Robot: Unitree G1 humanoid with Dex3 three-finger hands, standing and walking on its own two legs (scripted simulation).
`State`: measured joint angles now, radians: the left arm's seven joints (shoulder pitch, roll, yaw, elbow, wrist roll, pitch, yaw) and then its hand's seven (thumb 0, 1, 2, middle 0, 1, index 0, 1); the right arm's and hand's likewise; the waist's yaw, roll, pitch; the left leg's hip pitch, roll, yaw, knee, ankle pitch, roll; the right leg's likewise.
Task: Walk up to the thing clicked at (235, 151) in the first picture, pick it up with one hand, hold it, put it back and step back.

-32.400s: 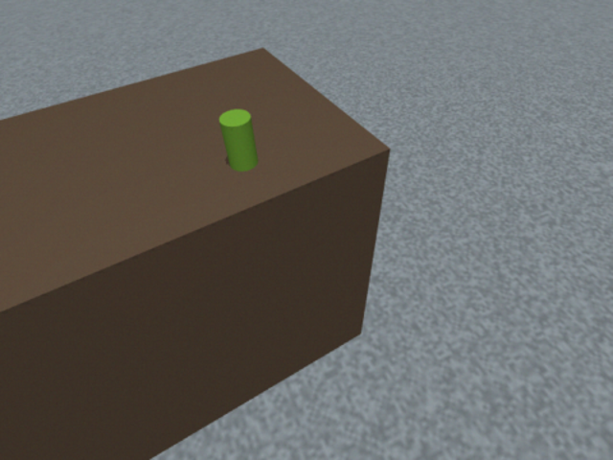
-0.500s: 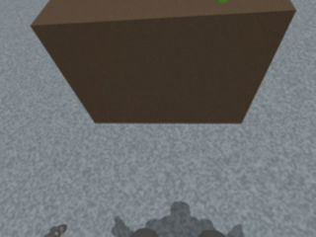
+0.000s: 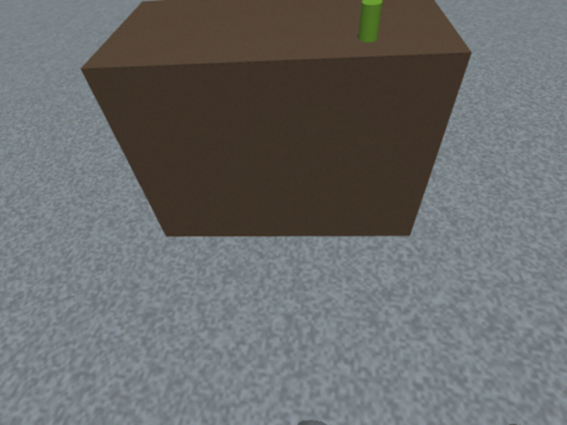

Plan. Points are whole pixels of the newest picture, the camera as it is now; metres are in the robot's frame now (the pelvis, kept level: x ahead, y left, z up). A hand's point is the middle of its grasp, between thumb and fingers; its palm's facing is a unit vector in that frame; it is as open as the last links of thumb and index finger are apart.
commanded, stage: step back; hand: right
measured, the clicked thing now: (369, 20) +1.13 -0.16 +0.08
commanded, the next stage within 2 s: stand in 1.06 s
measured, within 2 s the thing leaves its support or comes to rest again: neither
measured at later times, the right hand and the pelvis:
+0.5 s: hand out of the picture +0.11 -0.24 -0.15, palm faces -0.04 +0.93 -0.35, open 7.4 cm; pelvis +0.03 +0.01 +0.00, yaw +3 degrees
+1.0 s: hand out of the picture +0.17 -0.23 -0.14, palm faces -0.09 +0.92 -0.37, open 7.4 cm; pelvis +0.05 +0.02 +0.00, yaw +5 degrees
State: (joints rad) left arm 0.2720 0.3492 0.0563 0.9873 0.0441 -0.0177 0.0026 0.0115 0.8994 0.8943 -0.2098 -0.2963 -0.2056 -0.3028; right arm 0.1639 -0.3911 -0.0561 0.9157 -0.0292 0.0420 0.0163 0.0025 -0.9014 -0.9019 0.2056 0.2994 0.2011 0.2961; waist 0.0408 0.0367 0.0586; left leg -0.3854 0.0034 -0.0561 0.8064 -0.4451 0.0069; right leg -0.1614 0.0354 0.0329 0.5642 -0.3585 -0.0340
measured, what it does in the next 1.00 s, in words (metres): steps on the spot: left foot, then right foot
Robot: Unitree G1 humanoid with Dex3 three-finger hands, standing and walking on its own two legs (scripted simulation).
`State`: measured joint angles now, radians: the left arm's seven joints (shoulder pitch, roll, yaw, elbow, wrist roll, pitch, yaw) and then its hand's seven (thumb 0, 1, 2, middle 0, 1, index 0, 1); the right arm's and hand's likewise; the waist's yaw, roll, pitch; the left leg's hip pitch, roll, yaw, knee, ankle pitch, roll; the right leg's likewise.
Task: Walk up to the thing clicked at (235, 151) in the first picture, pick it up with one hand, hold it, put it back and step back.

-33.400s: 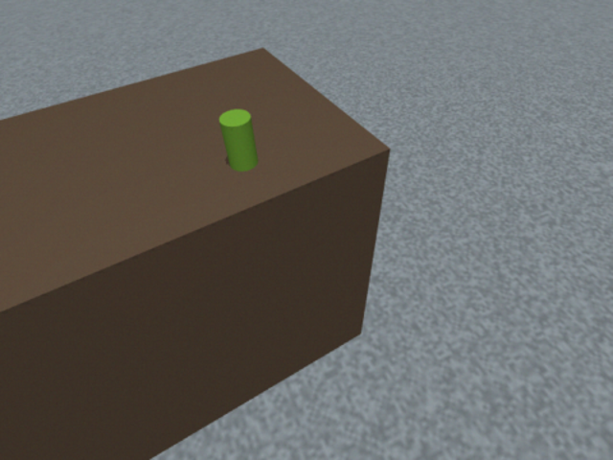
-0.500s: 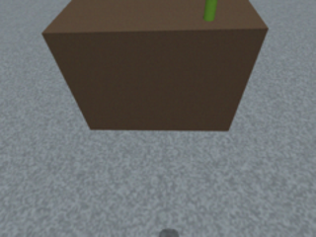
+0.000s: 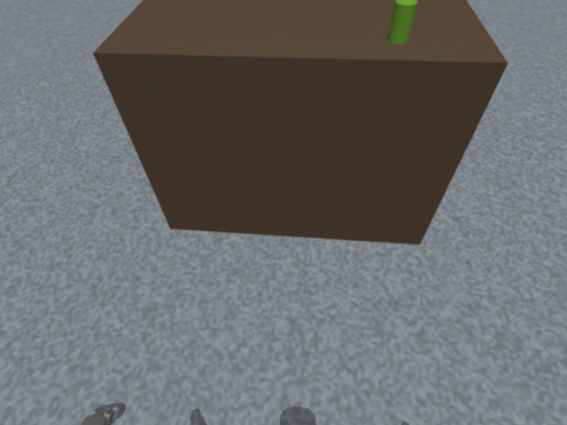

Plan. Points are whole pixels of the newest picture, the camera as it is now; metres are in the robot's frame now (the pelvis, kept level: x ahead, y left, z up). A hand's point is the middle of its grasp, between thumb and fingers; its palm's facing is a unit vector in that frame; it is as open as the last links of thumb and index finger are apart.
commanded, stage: step back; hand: right
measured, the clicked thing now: (401, 21) +1.07 -0.27 +0.08
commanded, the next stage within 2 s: stand in 0.06 s
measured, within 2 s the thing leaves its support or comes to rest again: neither
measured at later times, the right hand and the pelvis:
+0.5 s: hand out of the picture +0.07 -0.25 -0.14, palm faces -0.02 +0.95 -0.33, open 7.4 cm; pelvis -0.01 +0.00 +0.02, yaw -1 degrees
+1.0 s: hand out of the picture +0.05 -0.27 -0.15, palm faces -0.01 +0.94 -0.33, open 7.4 cm; pelvis -0.01 -0.01 +0.02, yaw -1 degrees
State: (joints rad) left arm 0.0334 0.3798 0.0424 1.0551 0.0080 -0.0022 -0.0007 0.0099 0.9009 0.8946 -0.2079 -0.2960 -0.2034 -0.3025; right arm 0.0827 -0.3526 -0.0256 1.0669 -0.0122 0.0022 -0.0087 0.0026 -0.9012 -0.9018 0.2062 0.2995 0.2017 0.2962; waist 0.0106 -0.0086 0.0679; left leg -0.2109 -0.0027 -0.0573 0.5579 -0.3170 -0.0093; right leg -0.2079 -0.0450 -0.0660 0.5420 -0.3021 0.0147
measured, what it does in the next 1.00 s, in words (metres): stands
